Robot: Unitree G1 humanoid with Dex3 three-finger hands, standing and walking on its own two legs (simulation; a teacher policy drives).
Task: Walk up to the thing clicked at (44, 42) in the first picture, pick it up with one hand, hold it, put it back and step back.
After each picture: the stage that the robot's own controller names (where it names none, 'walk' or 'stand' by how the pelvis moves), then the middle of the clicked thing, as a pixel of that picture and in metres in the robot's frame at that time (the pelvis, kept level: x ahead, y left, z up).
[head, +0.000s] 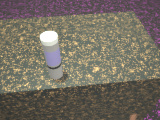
stand; (52, 57) +0.54 +0.16 -0.03
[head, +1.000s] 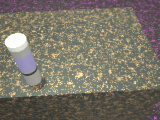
stand; (26, 62) +0.46 +0.26 -0.01
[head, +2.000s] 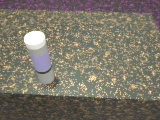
stand; (41, 60) +0.46 +0.20 +0.00
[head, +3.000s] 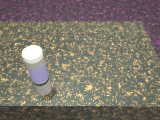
stand; (39, 73) +0.44 +0.20 -0.04
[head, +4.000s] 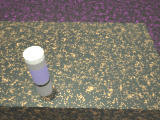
stand; (40, 74) +0.44 +0.20 -0.04
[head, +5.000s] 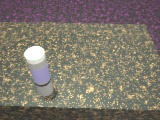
stand; (40, 73) +0.44 +0.20 -0.04
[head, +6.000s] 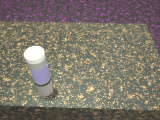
rise first; (40, 73) +0.44 +0.20 -0.04
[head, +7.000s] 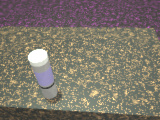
rise first; (44, 76) +0.44 +0.21 -0.03
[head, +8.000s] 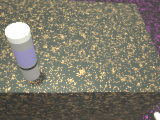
go down; (25, 55) +0.47 +0.19 +0.01
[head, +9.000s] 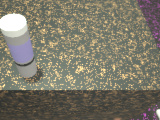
go down; (21, 50) +0.46 +0.19 +0.04
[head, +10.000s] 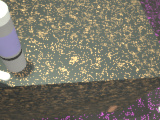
close in; (6, 43) +0.46 +0.20 +0.06
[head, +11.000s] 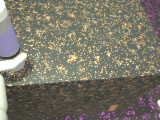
close; (4, 41) +0.46 +0.20 +0.07
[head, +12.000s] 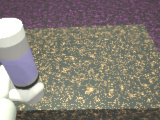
lift; (21, 68) +0.30 +0.17 +0.20
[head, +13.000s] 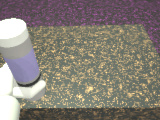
hold; (24, 66) +0.32 +0.17 +0.18
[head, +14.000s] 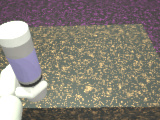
hold; (26, 67) +0.33 +0.17 +0.17
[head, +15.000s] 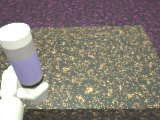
hold; (28, 69) +0.32 +0.17 +0.17
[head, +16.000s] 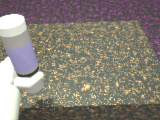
crouch; (23, 59) +0.37 +0.18 +0.15
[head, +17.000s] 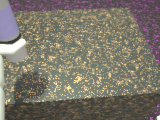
lower; (4, 26) +0.47 +0.21 +0.18
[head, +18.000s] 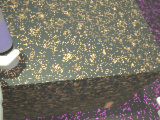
lower; out of the picture +0.48 +0.20 +0.07
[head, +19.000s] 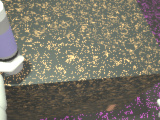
lower; (2, 43) +0.46 +0.20 +0.07
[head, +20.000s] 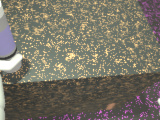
lower; (0, 41) +0.46 +0.20 +0.07
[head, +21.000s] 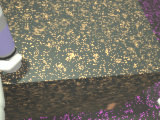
lower; out of the picture +0.46 +0.21 +0.07
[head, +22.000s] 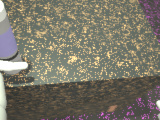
open; (2, 43) +0.46 +0.20 +0.07
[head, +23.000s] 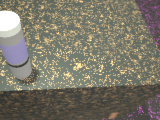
sink last; (15, 50) +0.45 +0.20 +0.05
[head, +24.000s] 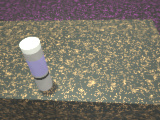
sink last; (38, 66) +0.46 +0.22 +0.03
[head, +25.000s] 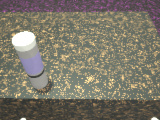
stand; (32, 63) +0.44 +0.21 +0.03
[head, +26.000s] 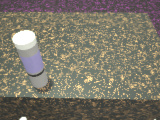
stand; (33, 62) +0.45 +0.21 +0.04
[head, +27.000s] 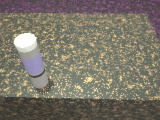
stand; (33, 64) +0.45 +0.21 +0.02
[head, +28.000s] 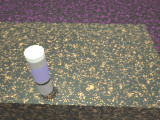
stand; (40, 72) +0.45 +0.20 -0.03
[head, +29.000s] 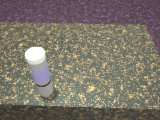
stand; (41, 74) +0.44 +0.20 -0.04
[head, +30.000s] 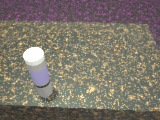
stand; (40, 75) +0.43 +0.20 -0.04
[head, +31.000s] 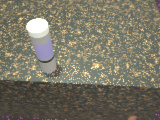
walk; (44, 49) +0.49 +0.17 -0.01
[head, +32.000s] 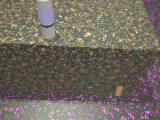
walk; (46, 16) +0.71 +0.21 -0.02
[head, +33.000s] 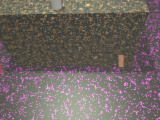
stand; out of the picture +1.04 +0.25 -0.02
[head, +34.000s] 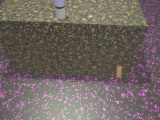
stand; (59, 0) +1.05 +0.19 -0.03
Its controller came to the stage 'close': yes
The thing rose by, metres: 0.21
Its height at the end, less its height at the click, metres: +0.00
